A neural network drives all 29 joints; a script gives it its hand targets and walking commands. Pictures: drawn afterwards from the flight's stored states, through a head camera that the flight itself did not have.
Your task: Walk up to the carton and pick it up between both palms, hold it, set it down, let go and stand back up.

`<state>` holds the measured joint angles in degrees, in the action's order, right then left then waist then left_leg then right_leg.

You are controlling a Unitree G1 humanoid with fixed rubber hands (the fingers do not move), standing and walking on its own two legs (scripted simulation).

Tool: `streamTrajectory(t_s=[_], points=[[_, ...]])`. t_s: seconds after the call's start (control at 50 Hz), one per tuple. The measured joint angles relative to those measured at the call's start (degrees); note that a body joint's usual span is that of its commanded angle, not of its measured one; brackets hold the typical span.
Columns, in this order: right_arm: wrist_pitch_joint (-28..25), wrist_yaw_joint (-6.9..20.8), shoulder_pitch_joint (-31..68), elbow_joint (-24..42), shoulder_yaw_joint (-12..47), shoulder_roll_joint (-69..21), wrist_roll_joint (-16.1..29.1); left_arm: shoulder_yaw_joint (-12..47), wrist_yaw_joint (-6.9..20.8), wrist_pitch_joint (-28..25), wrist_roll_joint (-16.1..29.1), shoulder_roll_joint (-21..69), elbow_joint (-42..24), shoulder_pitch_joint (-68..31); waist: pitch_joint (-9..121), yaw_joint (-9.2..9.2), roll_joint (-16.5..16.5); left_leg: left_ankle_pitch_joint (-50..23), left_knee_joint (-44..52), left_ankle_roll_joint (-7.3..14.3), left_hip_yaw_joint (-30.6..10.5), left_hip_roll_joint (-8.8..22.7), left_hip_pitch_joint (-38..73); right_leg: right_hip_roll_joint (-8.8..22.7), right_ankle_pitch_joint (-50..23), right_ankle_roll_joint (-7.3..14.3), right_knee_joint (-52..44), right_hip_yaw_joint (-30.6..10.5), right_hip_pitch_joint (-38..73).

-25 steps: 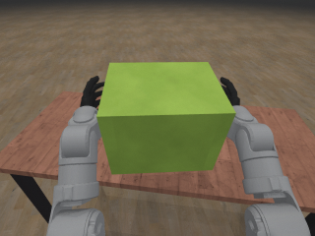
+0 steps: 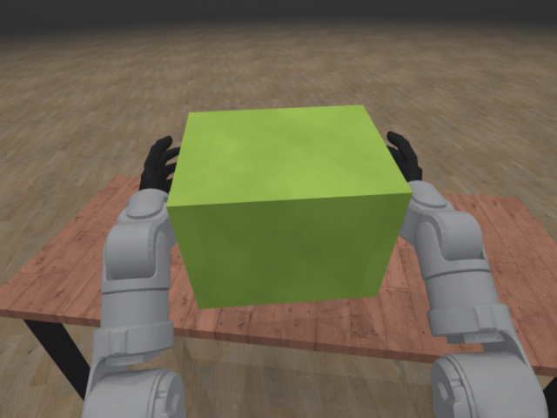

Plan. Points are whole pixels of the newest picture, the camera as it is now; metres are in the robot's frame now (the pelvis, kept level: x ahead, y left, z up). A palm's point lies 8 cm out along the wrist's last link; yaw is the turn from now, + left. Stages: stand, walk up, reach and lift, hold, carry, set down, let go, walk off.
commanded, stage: hold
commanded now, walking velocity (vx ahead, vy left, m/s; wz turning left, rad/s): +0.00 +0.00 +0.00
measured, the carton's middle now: (282, 204) +0.35 +0.02 +0.22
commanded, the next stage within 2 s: none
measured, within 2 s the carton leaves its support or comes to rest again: neither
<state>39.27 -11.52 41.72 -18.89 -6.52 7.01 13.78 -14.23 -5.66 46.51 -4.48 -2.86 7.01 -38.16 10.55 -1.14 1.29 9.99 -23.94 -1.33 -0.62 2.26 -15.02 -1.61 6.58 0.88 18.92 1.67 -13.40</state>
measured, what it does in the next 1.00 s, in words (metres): stands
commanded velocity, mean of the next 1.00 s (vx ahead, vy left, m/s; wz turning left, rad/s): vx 0.00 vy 0.00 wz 0.00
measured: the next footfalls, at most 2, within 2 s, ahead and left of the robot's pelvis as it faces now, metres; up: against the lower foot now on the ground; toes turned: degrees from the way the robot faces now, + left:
none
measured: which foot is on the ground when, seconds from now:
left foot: down 0.00-1.00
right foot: down 0.00-1.00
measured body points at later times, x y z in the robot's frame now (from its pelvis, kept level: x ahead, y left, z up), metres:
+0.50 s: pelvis +0.00 +0.00 +0.00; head -0.06 +0.01 +0.45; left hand +0.36 +0.20 +0.21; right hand +0.39 -0.13 +0.21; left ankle +0.03 +0.13 -0.74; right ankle +0.04 -0.11 -0.74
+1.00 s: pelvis +0.00 +0.00 +0.00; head -0.06 +0.01 +0.45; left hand +0.36 +0.19 +0.22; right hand +0.39 -0.14 +0.21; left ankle +0.03 +0.13 -0.74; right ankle +0.04 -0.11 -0.74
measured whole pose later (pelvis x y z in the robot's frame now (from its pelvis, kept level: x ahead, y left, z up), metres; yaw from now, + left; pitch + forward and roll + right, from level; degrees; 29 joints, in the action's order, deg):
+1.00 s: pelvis +0.00 +0.00 +0.00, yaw +0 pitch +1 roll -1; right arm 37.8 -11.0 41.4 -22.7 -7.0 6.5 13.8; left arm -13.9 -5.7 46.7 -5.2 -2.9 9.5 -38.2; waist 9.1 -1.1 0.4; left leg 10.0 -23.9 -1.3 -0.7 2.2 -14.6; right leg -1.6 6.6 0.9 18.9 1.7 -12.9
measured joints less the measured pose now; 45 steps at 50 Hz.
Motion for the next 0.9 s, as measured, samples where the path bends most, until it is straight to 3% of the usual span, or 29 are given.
streamTrajectory(t_s=[0.12,0.36,0.5,0.72,0.9], points=[[0.28,0.22,0.84,-5.97,0.0,-0.38,0.0,-0.86,0.93,0.62,-0.84,0.0,4.76,0.0,-0.24,0.0,-1.0,-0.08,0.0,0.02,-0.01,0.0,0.47,0.0,-0.12,0.0,0.0,0.0,0.47],[-1.75,0.67,1.26,-4.14,-0.19,-0.49,0.0,-0.35,-0.25,0.26,-0.84,0.0,0.84,-0.02,-0.61,0.0,-2.43,-0.12,0.0,0.03,-0.02,-0.01,0.47,0.0,-0.13,0.0,0.0,0.0,0.48],[-2.22,1.3,1.94,-8.83,-0.45,-0.49,-0.01,-0.42,-0.44,0.28,-0.83,0.0,4.28,-0.01,-0.86,0.02,-1.85,-0.12,0.0,0.03,-0.03,-0.01,0.47,0.0,-0.14,0.0,0.0,0.0,0.47],[-2.79,0.93,-0.17,-3.15,-0.45,-0.47,-0.01,0.7,-0.78,-0.08,-0.72,0.0,0.53,-0.02,-1.66,0.03,-0.95,0.0,0.0,0.03,-0.04,-0.02,0.47,0.0,0.0,0.0,0.0,0.0,0.48],[-1.98,0.72,-0.22,-3.93,-0.45,-0.48,-0.01,0.35,-0.12,-0.01,-0.71,0.0,2.06,-0.01,-1.39,0.03,-0.64,0.02,0.0,0.03,-0.05,-0.02,0.47,0.0,-0.01,0.0,0.0,0.0,0.48]])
